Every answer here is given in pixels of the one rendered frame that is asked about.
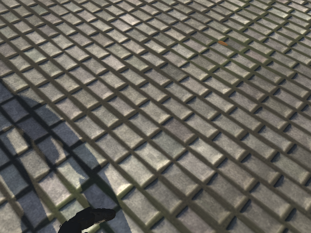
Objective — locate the robot left hand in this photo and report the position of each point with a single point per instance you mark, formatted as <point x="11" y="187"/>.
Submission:
<point x="85" y="219"/>

